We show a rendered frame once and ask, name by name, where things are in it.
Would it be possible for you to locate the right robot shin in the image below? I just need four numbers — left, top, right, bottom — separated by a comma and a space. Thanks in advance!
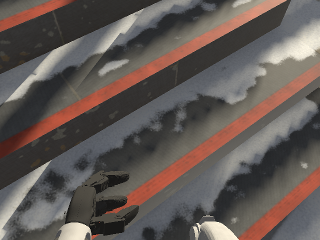
198, 215, 215, 225

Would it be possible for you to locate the robot left forearm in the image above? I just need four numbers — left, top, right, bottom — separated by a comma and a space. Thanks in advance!
54, 222, 92, 240

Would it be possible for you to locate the left robot hand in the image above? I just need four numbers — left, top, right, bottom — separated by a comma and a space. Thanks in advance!
64, 170, 139, 236

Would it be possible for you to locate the right robot thigh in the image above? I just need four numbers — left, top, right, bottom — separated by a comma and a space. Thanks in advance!
189, 221, 239, 240

